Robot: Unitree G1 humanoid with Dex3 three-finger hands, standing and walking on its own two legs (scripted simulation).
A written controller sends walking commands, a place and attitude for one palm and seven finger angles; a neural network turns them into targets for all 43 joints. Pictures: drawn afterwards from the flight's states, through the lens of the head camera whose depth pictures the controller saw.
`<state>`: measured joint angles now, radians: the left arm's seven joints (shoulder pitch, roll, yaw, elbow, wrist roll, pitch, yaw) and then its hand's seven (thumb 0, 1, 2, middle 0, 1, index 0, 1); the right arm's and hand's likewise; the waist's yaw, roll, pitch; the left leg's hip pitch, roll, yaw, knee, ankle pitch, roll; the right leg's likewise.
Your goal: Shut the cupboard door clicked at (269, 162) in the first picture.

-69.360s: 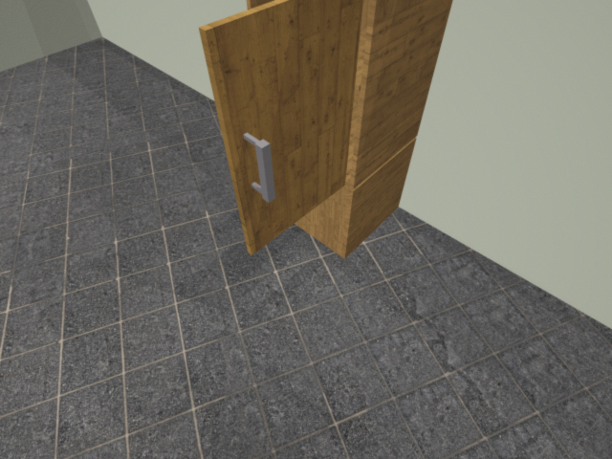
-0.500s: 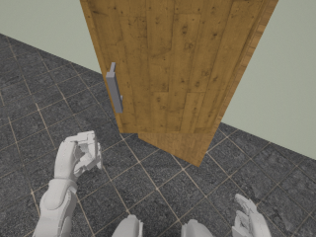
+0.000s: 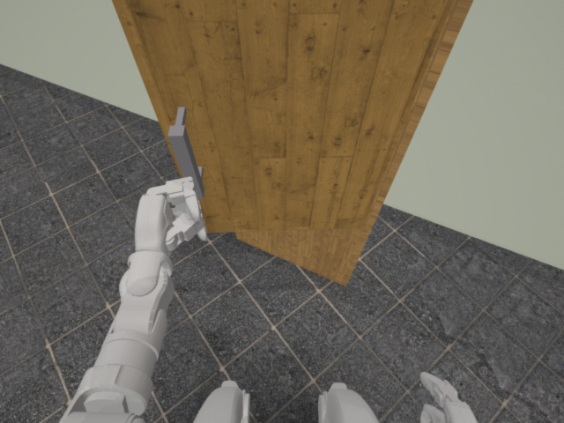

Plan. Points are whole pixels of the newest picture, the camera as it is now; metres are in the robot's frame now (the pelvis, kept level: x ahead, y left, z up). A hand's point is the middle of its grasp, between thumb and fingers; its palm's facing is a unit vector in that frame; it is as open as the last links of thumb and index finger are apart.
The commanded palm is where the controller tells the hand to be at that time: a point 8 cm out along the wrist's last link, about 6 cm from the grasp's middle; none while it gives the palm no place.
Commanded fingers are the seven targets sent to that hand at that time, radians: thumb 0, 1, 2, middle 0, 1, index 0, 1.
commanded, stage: bring the fist close to the handle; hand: left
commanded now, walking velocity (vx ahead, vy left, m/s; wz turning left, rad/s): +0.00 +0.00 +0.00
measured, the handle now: (190, 156) +0.51 +0.16 +0.04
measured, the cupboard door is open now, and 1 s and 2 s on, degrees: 28 27 12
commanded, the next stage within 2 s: push the door shut along its arc in 0.50 s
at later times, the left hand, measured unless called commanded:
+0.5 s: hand (204, 208) +0.40 +0.12 +0.05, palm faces +0.05 -1.00 -0.03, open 3.1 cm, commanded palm +0.38 +0.17 +0.05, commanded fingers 0.00 0.90 0.90 -1.30 -1.50 -1.30 -1.50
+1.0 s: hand (204, 184) +0.44 +0.13 +0.06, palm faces -0.05 -1.00 -0.04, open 3.1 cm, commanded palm +0.43 +0.17 +0.05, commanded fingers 0.00 0.90 0.90 -1.30 -1.50 -1.30 -1.50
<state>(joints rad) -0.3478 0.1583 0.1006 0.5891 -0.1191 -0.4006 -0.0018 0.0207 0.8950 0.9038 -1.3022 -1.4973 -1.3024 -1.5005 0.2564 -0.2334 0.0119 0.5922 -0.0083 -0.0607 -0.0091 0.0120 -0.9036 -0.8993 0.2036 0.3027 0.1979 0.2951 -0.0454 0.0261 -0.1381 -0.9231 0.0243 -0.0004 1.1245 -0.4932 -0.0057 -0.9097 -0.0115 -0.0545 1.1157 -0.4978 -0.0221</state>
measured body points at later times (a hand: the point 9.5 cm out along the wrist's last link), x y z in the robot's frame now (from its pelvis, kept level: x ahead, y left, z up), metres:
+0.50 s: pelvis +0.00 +0.00 +0.00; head +0.08 -0.01 +0.45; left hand +0.40 +0.18 +0.06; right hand +0.08 -0.26 -0.12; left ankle +0.03 +0.12 -0.65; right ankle +0.02 -0.11 -0.65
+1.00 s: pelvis -0.01 +0.00 -0.01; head +0.09 +0.00 +0.43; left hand +0.44 +0.18 +0.06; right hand +0.07 -0.26 -0.13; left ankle +0.03 +0.12 -0.65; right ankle +0.02 -0.11 -0.65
